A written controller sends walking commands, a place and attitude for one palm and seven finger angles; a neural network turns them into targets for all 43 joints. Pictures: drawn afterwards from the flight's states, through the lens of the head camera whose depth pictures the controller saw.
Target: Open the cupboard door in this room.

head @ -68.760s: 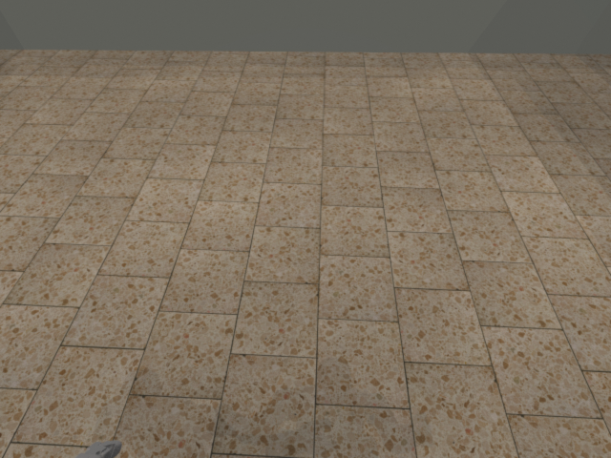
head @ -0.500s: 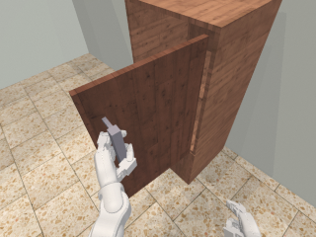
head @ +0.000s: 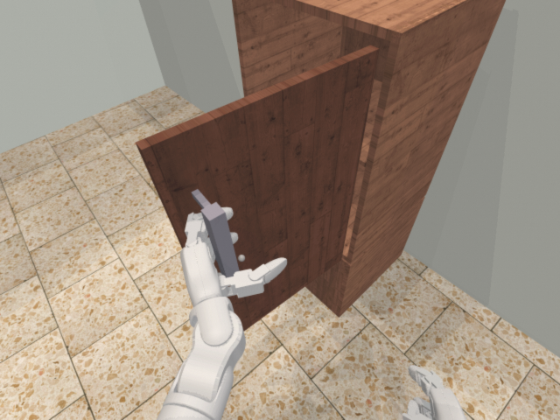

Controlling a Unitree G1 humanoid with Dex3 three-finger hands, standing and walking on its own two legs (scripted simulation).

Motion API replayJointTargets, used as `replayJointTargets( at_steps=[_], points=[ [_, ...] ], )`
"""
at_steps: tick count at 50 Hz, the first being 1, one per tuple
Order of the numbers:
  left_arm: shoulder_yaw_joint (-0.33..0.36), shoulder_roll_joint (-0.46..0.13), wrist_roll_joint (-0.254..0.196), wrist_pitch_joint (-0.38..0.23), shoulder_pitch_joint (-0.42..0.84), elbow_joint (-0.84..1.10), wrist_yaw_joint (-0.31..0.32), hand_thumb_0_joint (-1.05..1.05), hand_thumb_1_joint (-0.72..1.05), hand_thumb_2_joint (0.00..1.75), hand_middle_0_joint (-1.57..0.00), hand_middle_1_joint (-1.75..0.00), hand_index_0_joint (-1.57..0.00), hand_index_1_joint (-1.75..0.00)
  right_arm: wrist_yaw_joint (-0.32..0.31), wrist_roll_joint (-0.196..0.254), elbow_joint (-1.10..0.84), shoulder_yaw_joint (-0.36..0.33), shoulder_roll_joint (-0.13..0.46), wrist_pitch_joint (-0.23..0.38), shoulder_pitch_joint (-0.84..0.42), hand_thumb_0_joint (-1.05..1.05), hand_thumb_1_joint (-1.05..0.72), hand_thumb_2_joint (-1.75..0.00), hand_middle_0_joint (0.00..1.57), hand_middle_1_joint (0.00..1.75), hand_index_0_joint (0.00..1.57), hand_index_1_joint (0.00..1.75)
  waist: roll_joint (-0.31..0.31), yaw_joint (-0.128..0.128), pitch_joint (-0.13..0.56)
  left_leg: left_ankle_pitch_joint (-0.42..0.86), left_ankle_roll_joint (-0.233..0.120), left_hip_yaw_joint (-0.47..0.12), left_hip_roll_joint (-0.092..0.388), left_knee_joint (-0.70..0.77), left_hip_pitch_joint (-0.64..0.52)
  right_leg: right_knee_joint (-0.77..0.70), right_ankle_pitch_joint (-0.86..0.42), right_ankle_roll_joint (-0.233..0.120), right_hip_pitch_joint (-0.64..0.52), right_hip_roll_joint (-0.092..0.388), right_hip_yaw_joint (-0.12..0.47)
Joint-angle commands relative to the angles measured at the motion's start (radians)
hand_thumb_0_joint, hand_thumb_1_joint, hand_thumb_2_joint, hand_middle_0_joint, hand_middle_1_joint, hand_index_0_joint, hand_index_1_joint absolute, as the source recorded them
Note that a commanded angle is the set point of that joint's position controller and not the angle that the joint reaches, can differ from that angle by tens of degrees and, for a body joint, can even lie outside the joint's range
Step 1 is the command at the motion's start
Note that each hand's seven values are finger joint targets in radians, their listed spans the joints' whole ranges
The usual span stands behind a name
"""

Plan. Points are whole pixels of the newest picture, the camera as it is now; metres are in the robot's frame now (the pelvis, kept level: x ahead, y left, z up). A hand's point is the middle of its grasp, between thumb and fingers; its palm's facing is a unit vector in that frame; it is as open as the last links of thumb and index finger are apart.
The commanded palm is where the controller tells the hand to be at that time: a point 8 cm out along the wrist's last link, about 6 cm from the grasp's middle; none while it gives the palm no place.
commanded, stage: open thumb and fingers to let go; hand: left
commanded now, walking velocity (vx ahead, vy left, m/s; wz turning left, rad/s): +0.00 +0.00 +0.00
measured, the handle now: (215, 238) +0.36 +0.12 +0.08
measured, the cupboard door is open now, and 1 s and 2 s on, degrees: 85 88 88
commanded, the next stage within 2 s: slide the hand sideways off the handle in 0.36 s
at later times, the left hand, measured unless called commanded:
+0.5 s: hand (241, 263) +0.31 +0.07 +0.08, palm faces +0.32 -0.95 -0.03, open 14.6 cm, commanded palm +0.27 +0.11 +0.07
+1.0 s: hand (233, 295) +0.27 +0.08 +0.08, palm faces -0.08 -1.00 -0.01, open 16.2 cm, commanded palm +0.24 +0.15 +0.07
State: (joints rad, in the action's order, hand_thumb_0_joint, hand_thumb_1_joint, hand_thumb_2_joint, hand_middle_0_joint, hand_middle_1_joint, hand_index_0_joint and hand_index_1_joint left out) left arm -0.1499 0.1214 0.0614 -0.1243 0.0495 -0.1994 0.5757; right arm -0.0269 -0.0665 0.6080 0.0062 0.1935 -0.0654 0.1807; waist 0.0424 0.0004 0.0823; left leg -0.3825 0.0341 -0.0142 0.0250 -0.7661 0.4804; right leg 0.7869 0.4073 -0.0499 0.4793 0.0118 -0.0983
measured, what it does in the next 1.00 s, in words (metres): stands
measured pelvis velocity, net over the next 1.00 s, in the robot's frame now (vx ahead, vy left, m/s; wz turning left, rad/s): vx -0.01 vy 0.02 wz -0.04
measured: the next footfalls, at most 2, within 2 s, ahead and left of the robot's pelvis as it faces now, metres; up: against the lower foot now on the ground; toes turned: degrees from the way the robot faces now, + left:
none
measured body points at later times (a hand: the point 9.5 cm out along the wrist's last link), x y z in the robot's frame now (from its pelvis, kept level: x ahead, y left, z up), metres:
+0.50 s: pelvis -0.01 +0.02 +0.00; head +0.00 +0.00 +0.45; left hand +0.29 +0.12 +0.08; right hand +0.16 -0.19 -0.11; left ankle +0.00 +0.14 -0.71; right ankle +0.00 -0.08 -0.71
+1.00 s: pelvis -0.01 +0.02 +0.00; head +0.01 +0.00 +0.45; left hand +0.26 +0.13 +0.08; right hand +0.16 -0.20 -0.09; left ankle +0.00 +0.14 -0.71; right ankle +0.00 -0.08 -0.71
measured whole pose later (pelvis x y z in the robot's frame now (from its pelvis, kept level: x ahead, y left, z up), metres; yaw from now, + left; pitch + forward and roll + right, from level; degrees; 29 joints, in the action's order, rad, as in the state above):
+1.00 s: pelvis -0.01 +0.02 +0.00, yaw -2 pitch +4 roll +1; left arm -0.17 -0.05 -0.05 -0.20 -0.13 -0.04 0.08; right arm -0.01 -0.01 0.52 0.04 0.21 0.04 0.23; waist 0.03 0.00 0.05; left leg -0.38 0.01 0.03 0.02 -0.77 0.45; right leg 0.79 0.39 -0.03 0.47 0.01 -0.05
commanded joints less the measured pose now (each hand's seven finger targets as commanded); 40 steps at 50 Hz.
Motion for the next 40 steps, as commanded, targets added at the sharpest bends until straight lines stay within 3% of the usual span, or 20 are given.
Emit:
replayJointTargets(
  at_steps=[1,6,7,14,17,19,21,23,24,25,26,28,29,31,33,34,36,37,40],
  points=[
    [-0.023,0.03,0.034,-0.071,0.323,0.206,0.02,0.0,-0.5,0.3,-0.28,-1.1,-0.28,-1.1,-0.003,0.005,-0.149,-0.031,0.076,0.053,-0.105,0.0,-0.9,-0.9,0.2,0.3,0.2,0.3,-0.125,0.017,0.207,0.169,-0.049,0.015,-0.04,0.054,-0.064,-0.167,-0.226,0.033,-0.097,0.02,0.085],
    [-0.028,0.048,0.028,-0.066,0.299,0.195,0.032,0.0,-0.5,0.3,-0.24,-0.85,-0.24,-0.85,0.005,0.003,-0.158,-0.032,0.076,0.053,-0.107,0.0,-0.9,-0.9,0.2,0.3,0.2,0.3,-0.129,0.003,0.222,0.181,-0.047,0.016,-0.039,0.057,-0.059,-0.152,-0.238,0.028,-0.105,0.01,0.069],
    [-0.016,0.029,0.034,-0.066,0.312,0.188,0.035,0.0,-0.5,0.3,-0.23,-0.8,-0.23,-0.8,0.004,0.005,-0.152,-0.032,0.077,0.05,-0.106,0.0,-0.9,-0.9,0.2,0.3,0.2,0.3,-0.132,0.006,0.214,0.182,-0.047,0.012,-0.036,0.059,-0.058,-0.153,-0.233,0.026,-0.104,0.009,0.07],
    [-0.037,0.07,0.037,-0.051,0.336,0.17,0.057,0.0,-0.5,0.3,-0.18,-0.45,-0.18,-0.45,0.01,0.003,-0.156,-0.028,0.072,0.045,-0.118,0.0,-0.9,-0.9,0.2,0.3,0.2,0.3,-0.104,0.0,0.201,0.163,-0.043,0.006,-0.034,0.066,-0.052,-0.14,-0.178,0.017,-0.081,-0.001,0.049],
    [-0.054,0.08,0.048,-0.047,0.36,0.177,0.064,0.0,-0.5,0.3,-0.15,-0.3,-0.15,-0.3,0.013,0.004,-0.152,-0.029,0.073,0.047,-0.12,0.0,-0.9,-0.9,0.2,0.3,0.2,0.3,-0.104,0.009,0.201,0.167,-0.042,0.001,-0.029,0.063,-0.059,-0.134,-0.168,0.014,-0.065,-0.005,0.042],
    [-0.049,0.082,0.042,-0.045,0.336,0.187,0.065,0.0,-0.5,0.3,-0.15,-0.3,-0.15,-0.3,0.017,0.002,-0.155,-0.03,0.073,0.049,-0.117,0.0,-0.9,-0.9,0.2,0.3,0.2,0.3,-0.109,-0.001,0.222,0.173,-0.041,0.002,-0.029,0.061,-0.057,-0.125,-0.177,0.013,-0.072,-0.006,0.04],
    [-0.069,0.098,0.045,-0.045,0.354,0.209,0.065,0.0,-0.5,0.3,-0.15,-0.3,-0.15,-0.3,0.019,0.003,-0.157,-0.03,0.072,0.05,-0.116,0.0,-0.9,-0.9,0.2,0.3,0.2,0.3,-0.105,0.007,0.23,0.179,-0.041,0.002,-0.029,0.056,-0.061,-0.119,-0.183,0.013,-0.069,-0.007,0.038],
    [-0.075,0.103,0.043,-0.042,0.357,0.194,0.064,0.0,-0.5,0.3,-0.15,-0.3,-0.15,-0.3,0.021,0.006,-0.154,-0.029,0.073,0.053,-0.123,0.0,-0.9,-0.9,0.2,0.3,0.2,0.3,-0.107,0.011,0.201,0.162,-0.041,-0.001,-0.026,0.057,-0.056,-0.122,-0.16,0.014,-0.05,-0.008,0.034],
    [-0.266,0.013,0.132,-0.08,0.318,0.189,-0.15,0.0,-0.5,0.3,-0.15,-0.3,-0.15,-0.3,0.024,0.008,-0.122,-0.027,0.105,0.044,-0.036,0.0,-0.9,-0.9,0.2,0.3,0.2,0.3,-0.173,0.084,0.155,0.188,-0.057,-0.001,-0.026,0.059,-0.083,-0.11,-0.254,0.014,-0.024,-0.004,0.061],
    [-0.188,-0.063,0.091,-0.129,0.364,0.261,-0.264,0.0,-0.5,0.3,-0.15,-0.3,-0.15,-0.3,0.014,0.02,-0.164,-0.035,0.104,0.052,-0.028,0.0,-0.9,-0.9,0.2,0.3,0.2,0.3,-0.127,0.056,0.23,0.213,-0.064,0.005,-0.032,0.049,-0.091,-0.099,-0.308,0.013,-0.058,0.001,0.066],
    [-0.183,-0.097,0.071,-0.157,0.373,0.29,-0.353,0.0,-0.5,0.3,-0.15,-0.3,-0.15,-0.3,0.004,0.026,-0.174,-0.031,0.106,0.058,-0.031,0.0,-0.9,-0.9,0.2,0.3,0.2,0.3,-0.081,0.047,0.268,0.218,-0.066,0.01,-0.036,0.046,-0.114,-0.093,-0.327,0.012,-0.078,0.003,0.074],
    [-0.195,-0.104,-0.002,-0.181,0.364,0.284,-0.51,0.0,-0.5,0.3,-0.15,-0.3,-0.15,-0.3,-0.006,0.047,-0.192,-0.02,0.108,0.081,-0.024,0.0,-0.9,-0.9,0.2,0.3,0.2,0.3,-0.041,0.055,0.254,0.202,-0.064,0.001,-0.038,0.052,-0.134,-0.093,-0.31,0.01,-0.068,0.0,0.069],
    [-0.175,-0.091,-0.062,-0.177,0.358,0.272,-0.549,0.0,-0.5,0.3,-0.15,-0.3,-0.15,-0.3,-0.012,0.062,-0.204,-0.013,0.104,0.095,-0.035,0.0,-0.9,-0.9,0.2,0.3,0.2,0.3,-0.041,0.053,0.224,0.159,-0.061,-0.006,-0.037,0.063,-0.124,-0.109,-0.259,0.012,-0.058,-0.005,0.063],
    [-0.116,-0.073,-0.154,-0.151,0.349,0.241,-0.561,0.0,-0.5,0.3,-0.15,-0.3,-0.15,-0.3,-0.02,0.077,-0.21,-0.001,0.104,0.125,-0.055,0.0,-0.9,-0.9,0.2,0.3,0.2,0.3,-0.084,0.044,0.167,0.081,-0.054,-0.019,-0.037,0.085,-0.099,-0.139,-0.155,0.019,-0.042,-0.014,0.047],
    [-0.061,-0.082,-0.188,-0.136,0.299,0.218,-0.528,0.0,-0.5,0.3,-0.15,-0.3,-0.15,-0.3,-0.017,0.08,-0.208,0.001,0.108,0.145,-0.063,0.0,-0.9,-0.9,0.2,0.3,0.2,0.3,-0.127,0.023,0.132,0.05,-0.048,-0.024,-0.036,0.109,-0.086,-0.155,-0.096,0.022,-0.043,-0.015,0.04],
    [-0.039,-0.097,-0.184,-0.133,0.274,0.232,-0.507,0.0,-0.5,0.3,-0.15,-0.3,-0.15,-0.3,-0.013,0.078,-0.21,-0.001,0.111,0.152,-0.062,0.0,-0.9,-0.9,0.2,0.3,0.2,0.3,-0.115,0.006,0.154,0.059,-0.047,-0.019,-0.039,0.112,-0.089,-0.153,-0.1,0.022,-0.057,-0.014,0.044],
    [-0.028,-0.111,-0.154,-0.135,0.217,0.259,-0.473,0.0,-0.5,0.3,-0.15,-0.3,-0.15,-0.3,0.0,0.073,-0.216,-0.006,0.11,0.162,-0.053,0.0,-0.9,-0.9,0.2,0.3,0.2,0.3,-0.123,-0.005,0.173,0.089,-0.046,-0.012,-0.036,0.115,-0.094,-0.143,-0.127,0.021,-0.072,-0.013,0.042],
    [-0.02,-0.134,-0.131,-0.139,0.202,0.27,-0.46,0.0,-0.5,0.3,-0.15,-0.3,-0.15,-0.3,0.006,0.07,-0.218,-0.006,0.11,0.163,-0.052,0.0,-0.9,-0.9,0.2,0.3,0.2,0.3,-0.09,-0.014,0.166,0.104,-0.046,-0.009,-0.036,0.117,-0.096,-0.136,-0.141,0.017,-0.074,-0.011,0.042],
    [-0.017,-0.141,-0.11,-0.15,0.132,0.305,-0.449,0.0,-0.5,0.3,-0.15,-0.3,-0.15,-0.3,0.018,0.063,-0.233,-0.008,0.108,0.167,-0.047,0.0,-0.9,-0.9,0.2,0.3,0.2,0.3,-0.107,-0.018,0.17,0.116,-0.049,0.005,-0.034,0.112,-0.09,-0.133,-0.166,0.019,-0.086,-0.01,0.05]
  ],
)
